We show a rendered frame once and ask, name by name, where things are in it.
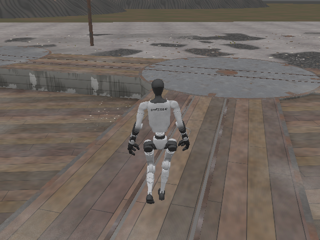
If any right robot forearm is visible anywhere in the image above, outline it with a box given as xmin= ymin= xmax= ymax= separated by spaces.
xmin=178 ymin=120 xmax=189 ymax=141

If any right robot hand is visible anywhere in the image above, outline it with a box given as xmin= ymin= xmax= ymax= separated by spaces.
xmin=178 ymin=139 xmax=190 ymax=151

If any humanoid robot head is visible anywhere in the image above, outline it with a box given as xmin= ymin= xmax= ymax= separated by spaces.
xmin=150 ymin=79 xmax=167 ymax=104

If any left robot forearm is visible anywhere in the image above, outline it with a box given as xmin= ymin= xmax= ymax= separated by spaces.
xmin=129 ymin=122 xmax=140 ymax=145

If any robot left upper arm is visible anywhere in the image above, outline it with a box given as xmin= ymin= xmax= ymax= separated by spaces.
xmin=135 ymin=101 xmax=148 ymax=130

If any left robot thigh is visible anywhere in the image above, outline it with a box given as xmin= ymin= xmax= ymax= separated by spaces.
xmin=143 ymin=139 xmax=156 ymax=173

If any left robot hand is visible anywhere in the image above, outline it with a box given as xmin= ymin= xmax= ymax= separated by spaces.
xmin=127 ymin=143 xmax=140 ymax=156

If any robot right upper arm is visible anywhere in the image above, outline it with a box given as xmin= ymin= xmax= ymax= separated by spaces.
xmin=169 ymin=100 xmax=184 ymax=128

